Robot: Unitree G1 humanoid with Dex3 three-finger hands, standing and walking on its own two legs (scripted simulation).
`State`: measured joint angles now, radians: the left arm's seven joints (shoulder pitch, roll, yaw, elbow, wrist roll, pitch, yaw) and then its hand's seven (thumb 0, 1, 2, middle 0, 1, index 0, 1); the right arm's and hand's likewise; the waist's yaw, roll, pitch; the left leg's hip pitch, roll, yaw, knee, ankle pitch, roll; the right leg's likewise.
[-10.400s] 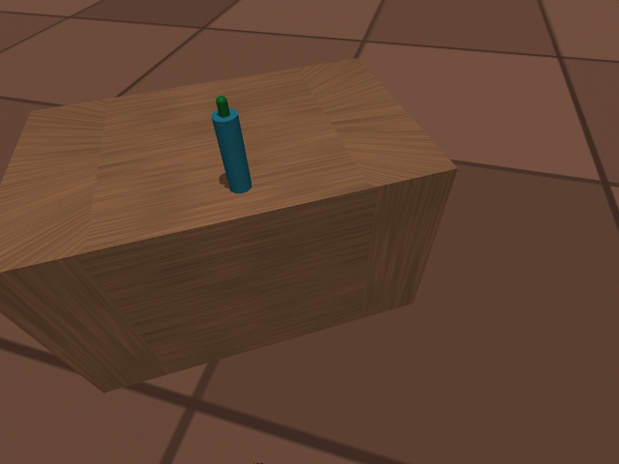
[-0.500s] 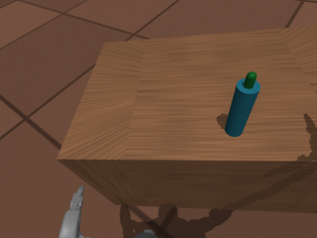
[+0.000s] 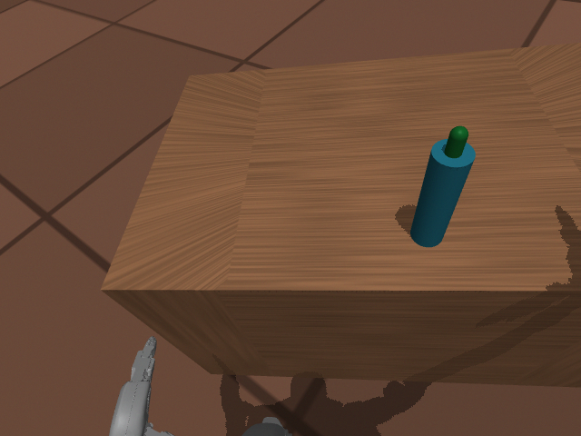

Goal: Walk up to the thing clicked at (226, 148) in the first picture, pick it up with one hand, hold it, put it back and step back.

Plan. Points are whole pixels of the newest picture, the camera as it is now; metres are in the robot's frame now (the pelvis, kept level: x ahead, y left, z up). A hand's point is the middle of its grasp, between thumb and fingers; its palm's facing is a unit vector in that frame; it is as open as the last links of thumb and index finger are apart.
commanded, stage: go down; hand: right
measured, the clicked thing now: (440, 190) +0.47 -0.16 +0.04
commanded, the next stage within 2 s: approach in 0.20 s
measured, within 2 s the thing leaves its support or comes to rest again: neither
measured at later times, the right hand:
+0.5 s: hand out of the picture +0.37 -0.35 +0.09, palm faces +0.09 +1.00 +0.03, open 17.4 cm
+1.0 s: hand (466, 229) +0.44 -0.21 -0.02, palm faces +0.02 +1.00 +0.08, open 17.6 cm
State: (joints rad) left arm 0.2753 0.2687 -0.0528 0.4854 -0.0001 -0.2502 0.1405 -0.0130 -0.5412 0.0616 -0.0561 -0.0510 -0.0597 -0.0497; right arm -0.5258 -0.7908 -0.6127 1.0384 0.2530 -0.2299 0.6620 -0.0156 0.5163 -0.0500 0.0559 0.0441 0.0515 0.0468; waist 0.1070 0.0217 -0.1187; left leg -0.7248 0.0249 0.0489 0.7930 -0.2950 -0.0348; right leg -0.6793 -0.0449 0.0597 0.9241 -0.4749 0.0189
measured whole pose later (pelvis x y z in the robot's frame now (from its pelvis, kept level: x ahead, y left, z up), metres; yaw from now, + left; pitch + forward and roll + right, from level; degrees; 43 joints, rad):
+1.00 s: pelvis -0.01 +0.00 -0.04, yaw +2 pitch +20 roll +3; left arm 0.38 0.24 0.04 0.16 0.05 -0.19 0.05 -0.01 -0.53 0.04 -0.06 -0.05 -0.07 -0.04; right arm -0.60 -0.46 -0.49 1.02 0.15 -0.45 0.33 -0.02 0.58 -0.03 0.05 0.04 0.05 0.05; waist 0.19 0.05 -0.13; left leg -1.01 0.02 0.01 1.04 -0.36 -0.04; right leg -0.94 -0.05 0.04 1.15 -0.56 0.02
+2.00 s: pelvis -0.01 +0.01 -0.04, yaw +2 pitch +19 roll +1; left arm 0.47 0.24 0.06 0.02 0.04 -0.09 -0.01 -0.01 -0.55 0.06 -0.06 -0.05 -0.06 -0.05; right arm -0.60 -0.32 -0.37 0.91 0.08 -0.39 0.12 -0.02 0.55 -0.10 0.54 0.31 0.53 0.31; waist 0.16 0.02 -0.14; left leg -0.99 0.03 0.00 1.05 -0.38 -0.03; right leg -0.90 -0.04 0.03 1.13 -0.56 0.02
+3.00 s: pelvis +0.00 +0.01 -0.02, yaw +1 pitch +15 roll +1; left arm 0.40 0.24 0.06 0.16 0.01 -0.08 0.02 -0.01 -0.53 0.05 -0.06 -0.05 -0.07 -0.04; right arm -0.59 -0.31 -0.33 0.88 0.10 -0.30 0.13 -0.02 0.28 -1.19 0.84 1.21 0.85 1.21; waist 0.12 0.01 -0.11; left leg -0.83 0.03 0.00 0.93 -0.35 -0.03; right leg -0.74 -0.03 0.02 0.99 -0.51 0.02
